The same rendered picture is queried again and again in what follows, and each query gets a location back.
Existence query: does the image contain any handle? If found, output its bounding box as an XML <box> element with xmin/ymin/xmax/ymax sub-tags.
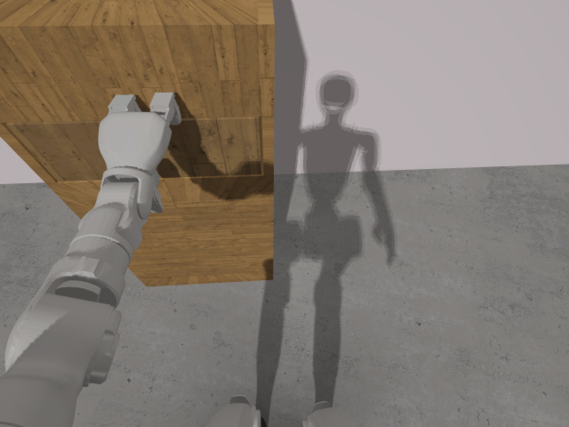
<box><xmin>153</xmin><ymin>170</ymin><xmax>160</xmax><ymax>188</ymax></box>

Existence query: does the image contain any drawer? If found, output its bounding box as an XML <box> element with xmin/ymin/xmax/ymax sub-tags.
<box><xmin>6</xmin><ymin>117</ymin><xmax>261</xmax><ymax>181</ymax></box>

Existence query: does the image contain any robot left upper arm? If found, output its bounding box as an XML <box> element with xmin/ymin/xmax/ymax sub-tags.
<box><xmin>0</xmin><ymin>294</ymin><xmax>122</xmax><ymax>427</ymax></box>

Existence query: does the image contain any right robot thigh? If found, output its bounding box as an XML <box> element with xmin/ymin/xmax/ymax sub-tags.
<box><xmin>302</xmin><ymin>407</ymin><xmax>360</xmax><ymax>427</ymax></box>

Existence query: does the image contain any cabinet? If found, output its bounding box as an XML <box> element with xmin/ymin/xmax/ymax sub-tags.
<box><xmin>0</xmin><ymin>0</ymin><xmax>275</xmax><ymax>286</ymax></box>

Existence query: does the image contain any robot left forearm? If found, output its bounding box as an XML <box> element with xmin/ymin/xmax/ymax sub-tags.
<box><xmin>5</xmin><ymin>166</ymin><xmax>155</xmax><ymax>372</ymax></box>

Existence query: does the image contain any robot left hand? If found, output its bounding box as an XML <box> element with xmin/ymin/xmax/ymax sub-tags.
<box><xmin>98</xmin><ymin>93</ymin><xmax>181</xmax><ymax>213</ymax></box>

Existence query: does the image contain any robot right shin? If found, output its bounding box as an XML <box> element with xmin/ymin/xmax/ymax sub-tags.
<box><xmin>310</xmin><ymin>401</ymin><xmax>330</xmax><ymax>415</ymax></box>

